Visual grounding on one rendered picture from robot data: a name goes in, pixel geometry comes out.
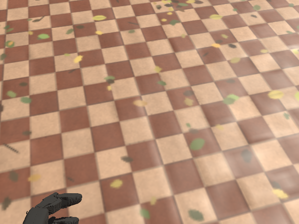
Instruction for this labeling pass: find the left robot hand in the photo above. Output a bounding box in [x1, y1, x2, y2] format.
[22, 192, 82, 224]

